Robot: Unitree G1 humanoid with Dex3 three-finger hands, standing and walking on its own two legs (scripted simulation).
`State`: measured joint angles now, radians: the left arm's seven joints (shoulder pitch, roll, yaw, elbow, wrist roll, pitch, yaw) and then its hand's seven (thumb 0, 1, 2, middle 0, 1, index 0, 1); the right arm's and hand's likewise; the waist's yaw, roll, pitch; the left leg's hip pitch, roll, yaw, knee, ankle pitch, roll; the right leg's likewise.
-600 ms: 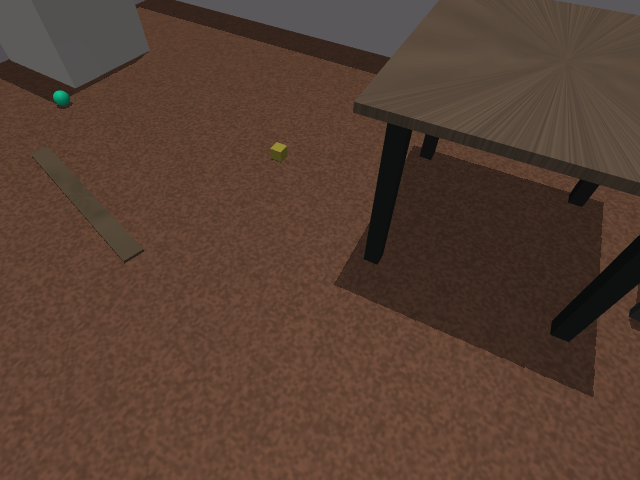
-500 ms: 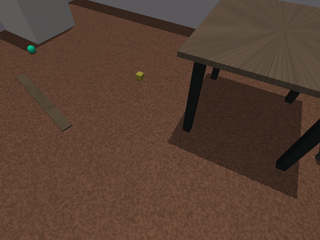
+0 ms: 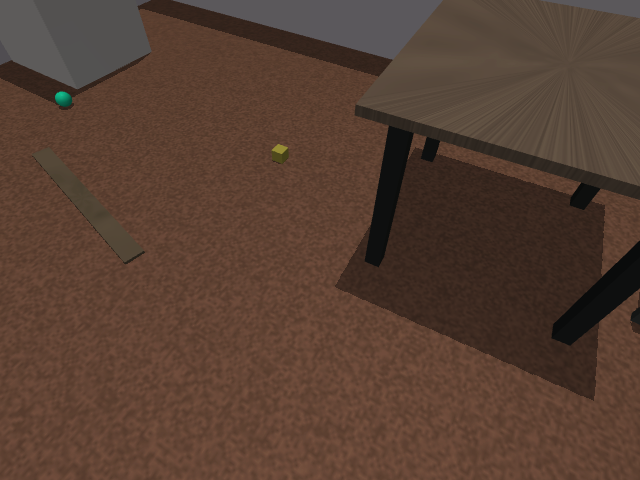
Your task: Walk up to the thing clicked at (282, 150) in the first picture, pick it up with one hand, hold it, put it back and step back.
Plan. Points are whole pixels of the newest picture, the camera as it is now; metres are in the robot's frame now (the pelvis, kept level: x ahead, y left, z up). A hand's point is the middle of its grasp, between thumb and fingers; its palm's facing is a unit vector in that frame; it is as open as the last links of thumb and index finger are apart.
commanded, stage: stand
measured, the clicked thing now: (280, 153) +1.63 +0.18 -0.75
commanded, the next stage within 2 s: walk up in 0.52 s
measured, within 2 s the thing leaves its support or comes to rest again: neither
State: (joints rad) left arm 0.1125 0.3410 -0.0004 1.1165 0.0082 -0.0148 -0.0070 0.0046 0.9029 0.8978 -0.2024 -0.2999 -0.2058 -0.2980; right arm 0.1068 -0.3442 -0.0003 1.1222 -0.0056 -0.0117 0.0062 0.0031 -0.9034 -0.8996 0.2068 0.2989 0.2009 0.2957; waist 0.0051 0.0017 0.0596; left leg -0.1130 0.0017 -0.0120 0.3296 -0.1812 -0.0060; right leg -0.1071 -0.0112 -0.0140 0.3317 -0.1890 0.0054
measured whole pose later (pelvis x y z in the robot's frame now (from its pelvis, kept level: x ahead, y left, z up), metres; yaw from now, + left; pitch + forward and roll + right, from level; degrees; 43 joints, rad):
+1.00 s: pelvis -0.01 -0.02 -0.02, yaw +24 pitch -1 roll +1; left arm 0.14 0.37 0.07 0.76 0.05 0.04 -0.07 0.01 0.90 0.90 -0.20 -0.30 -0.21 -0.30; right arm 0.24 -0.41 -0.08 0.78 -0.03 0.04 0.04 0.00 -0.91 -0.90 0.20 0.30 0.20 0.30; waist 0.03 -0.05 0.15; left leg -0.38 0.05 0.04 0.77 -0.34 0.00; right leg -0.18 -0.11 -0.28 0.59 -0.38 -0.02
